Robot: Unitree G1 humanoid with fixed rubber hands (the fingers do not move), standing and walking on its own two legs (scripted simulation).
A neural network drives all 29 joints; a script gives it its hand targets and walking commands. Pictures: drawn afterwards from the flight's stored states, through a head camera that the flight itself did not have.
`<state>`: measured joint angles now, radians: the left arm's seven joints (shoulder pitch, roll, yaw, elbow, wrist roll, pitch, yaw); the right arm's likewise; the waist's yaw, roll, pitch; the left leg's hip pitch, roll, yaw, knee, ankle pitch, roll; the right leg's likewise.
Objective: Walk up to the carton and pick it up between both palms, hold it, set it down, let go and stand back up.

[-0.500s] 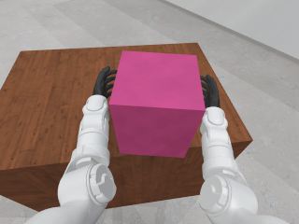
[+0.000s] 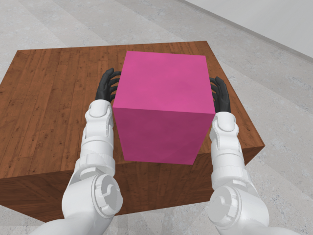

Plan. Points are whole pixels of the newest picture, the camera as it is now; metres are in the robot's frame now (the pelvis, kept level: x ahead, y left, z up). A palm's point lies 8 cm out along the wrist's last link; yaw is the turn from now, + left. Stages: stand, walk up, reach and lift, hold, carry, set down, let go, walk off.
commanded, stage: set down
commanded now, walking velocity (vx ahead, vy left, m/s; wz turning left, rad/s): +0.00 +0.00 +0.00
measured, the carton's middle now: (162, 111) +0.43 -0.01 +0.05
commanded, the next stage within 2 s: none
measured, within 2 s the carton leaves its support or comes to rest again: neither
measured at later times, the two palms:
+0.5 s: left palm (100, 93) +0.44 +0.16 +0.11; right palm (222, 102) +0.42 -0.17 +0.10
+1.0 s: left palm (80, 78) +0.44 +0.20 +0.16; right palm (245, 79) +0.43 -0.20 +0.17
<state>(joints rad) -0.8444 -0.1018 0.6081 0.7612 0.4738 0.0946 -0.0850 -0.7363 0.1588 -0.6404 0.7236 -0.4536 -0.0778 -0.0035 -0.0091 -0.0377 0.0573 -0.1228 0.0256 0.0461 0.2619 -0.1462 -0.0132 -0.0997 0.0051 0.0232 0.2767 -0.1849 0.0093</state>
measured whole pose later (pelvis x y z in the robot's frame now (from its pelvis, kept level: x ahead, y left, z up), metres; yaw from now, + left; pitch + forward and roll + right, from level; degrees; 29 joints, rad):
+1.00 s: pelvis -0.03 -0.01 -0.01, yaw +1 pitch +15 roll +0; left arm -1.22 0.36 -0.09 1.42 -0.32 -0.05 0.01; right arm -1.14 -0.35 0.21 1.25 0.52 0.00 -0.08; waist -0.02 -0.03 -0.21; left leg -0.55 0.05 0.02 0.42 -0.14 -0.02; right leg -0.53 0.03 0.00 0.44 -0.18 -0.01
